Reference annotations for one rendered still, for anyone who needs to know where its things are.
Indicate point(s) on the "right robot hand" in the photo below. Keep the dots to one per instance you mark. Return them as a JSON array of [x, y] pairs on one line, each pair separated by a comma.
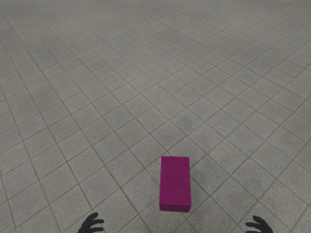
[[260, 225]]

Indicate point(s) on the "left robot hand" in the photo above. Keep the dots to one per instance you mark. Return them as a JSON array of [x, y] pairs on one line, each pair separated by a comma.
[[90, 220]]

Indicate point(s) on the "carton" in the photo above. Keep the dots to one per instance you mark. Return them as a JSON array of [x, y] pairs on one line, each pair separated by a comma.
[[174, 189]]

